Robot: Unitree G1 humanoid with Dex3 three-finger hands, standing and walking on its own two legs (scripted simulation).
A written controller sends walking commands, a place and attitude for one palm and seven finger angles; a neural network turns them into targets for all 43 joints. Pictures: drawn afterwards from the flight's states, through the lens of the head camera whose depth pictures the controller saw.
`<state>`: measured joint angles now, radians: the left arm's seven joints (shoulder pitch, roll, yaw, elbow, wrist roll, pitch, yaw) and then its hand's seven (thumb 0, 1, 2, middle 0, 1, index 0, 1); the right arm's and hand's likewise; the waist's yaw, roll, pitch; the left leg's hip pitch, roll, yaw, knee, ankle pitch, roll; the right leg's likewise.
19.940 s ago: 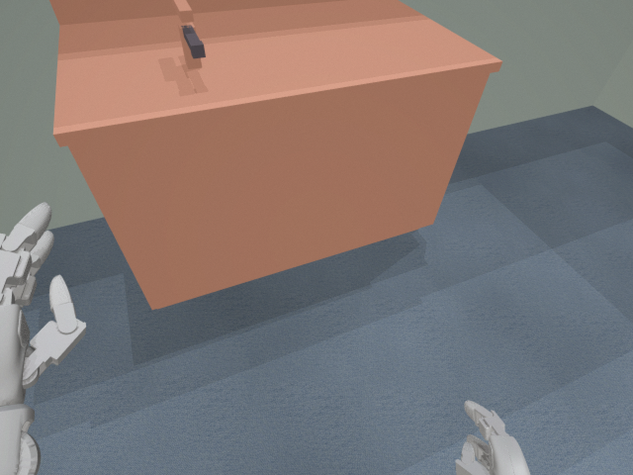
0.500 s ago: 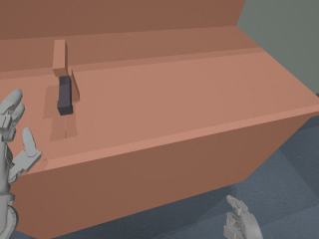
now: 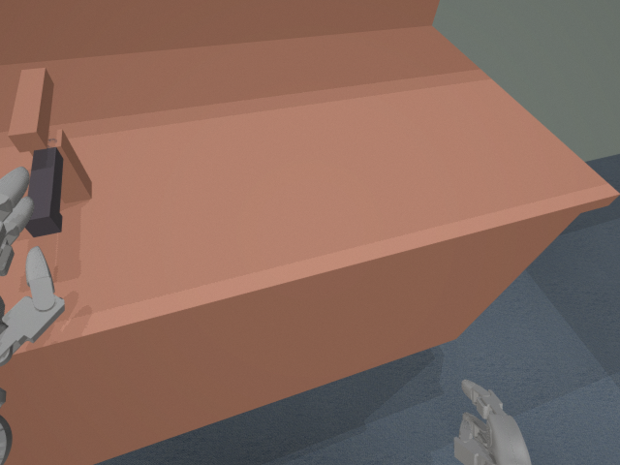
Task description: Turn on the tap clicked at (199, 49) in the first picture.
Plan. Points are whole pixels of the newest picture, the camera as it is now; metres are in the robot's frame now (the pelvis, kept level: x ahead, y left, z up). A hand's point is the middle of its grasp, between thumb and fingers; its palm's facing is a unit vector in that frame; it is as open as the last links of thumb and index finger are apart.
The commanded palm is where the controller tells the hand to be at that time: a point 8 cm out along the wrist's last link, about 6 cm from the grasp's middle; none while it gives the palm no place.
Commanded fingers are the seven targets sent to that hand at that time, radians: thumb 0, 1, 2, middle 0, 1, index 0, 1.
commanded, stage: come to a stop and stand still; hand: left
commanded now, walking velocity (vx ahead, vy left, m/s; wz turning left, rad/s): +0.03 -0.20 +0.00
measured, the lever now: (42, 219) +0.34 +0.33 +0.13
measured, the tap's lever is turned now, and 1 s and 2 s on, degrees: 0 0 0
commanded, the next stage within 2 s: look again from close up in 1.16 s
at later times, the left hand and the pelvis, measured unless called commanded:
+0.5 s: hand out of the picture +0.24 +0.29 +0.19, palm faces +0.47 -0.81 -0.34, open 7.5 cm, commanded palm +0.16 +0.30 +0.19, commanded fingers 0.00 0.90 0.90 -0.20 -0.30 -0.20 -0.30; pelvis -0.01 +0.03 +0.01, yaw -1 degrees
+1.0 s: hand out of the picture +0.23 +0.32 +0.16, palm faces +0.36 -0.87 -0.33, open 7.5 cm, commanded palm +0.17 +0.36 +0.19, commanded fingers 0.00 0.90 0.90 -0.20 -0.30 -0.20 -0.30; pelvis +0.01 +0.08 +0.01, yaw -1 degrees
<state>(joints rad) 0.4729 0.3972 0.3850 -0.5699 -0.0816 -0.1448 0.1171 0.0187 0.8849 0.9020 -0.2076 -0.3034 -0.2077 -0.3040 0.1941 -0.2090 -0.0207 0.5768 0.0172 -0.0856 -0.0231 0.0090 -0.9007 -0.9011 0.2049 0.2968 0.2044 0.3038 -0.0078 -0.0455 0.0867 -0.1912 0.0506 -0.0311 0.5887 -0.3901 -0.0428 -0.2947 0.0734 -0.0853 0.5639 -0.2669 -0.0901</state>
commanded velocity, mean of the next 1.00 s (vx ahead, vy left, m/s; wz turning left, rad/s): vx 0.00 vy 0.00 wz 0.00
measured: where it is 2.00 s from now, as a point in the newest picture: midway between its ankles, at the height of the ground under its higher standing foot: outside the picture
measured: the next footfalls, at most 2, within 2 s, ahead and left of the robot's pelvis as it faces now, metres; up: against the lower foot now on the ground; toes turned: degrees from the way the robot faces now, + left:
none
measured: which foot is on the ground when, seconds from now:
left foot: down 0.00-1.00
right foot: down 0.00-1.00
